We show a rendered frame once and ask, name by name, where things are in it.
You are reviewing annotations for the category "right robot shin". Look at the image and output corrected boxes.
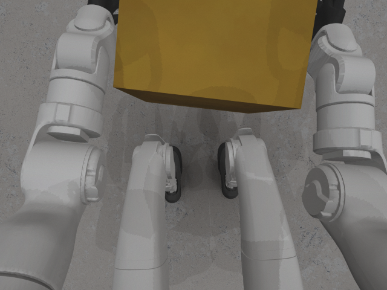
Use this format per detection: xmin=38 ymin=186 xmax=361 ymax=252
xmin=225 ymin=128 xmax=267 ymax=187

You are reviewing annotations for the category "right robot hand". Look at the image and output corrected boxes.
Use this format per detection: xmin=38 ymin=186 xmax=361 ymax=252
xmin=311 ymin=0 xmax=346 ymax=41

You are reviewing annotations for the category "robot left forearm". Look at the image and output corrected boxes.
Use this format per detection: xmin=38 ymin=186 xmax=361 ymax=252
xmin=20 ymin=4 xmax=116 ymax=197

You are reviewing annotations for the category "robot right upper arm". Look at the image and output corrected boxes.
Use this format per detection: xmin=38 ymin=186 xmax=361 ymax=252
xmin=302 ymin=163 xmax=387 ymax=290

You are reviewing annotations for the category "right robot thigh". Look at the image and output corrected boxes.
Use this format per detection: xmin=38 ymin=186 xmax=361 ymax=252
xmin=225 ymin=135 xmax=304 ymax=290

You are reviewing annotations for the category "left robot hand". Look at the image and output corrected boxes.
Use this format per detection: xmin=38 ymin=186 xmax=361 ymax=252
xmin=87 ymin=0 xmax=119 ymax=25

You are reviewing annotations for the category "robot right forearm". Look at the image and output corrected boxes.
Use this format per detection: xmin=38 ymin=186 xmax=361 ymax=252
xmin=307 ymin=23 xmax=387 ymax=175

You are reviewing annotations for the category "robot left upper arm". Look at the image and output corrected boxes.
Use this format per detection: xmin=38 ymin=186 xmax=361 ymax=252
xmin=0 ymin=140 xmax=108 ymax=290

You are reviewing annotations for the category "carton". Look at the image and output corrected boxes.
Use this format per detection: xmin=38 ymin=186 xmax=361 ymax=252
xmin=113 ymin=0 xmax=317 ymax=114

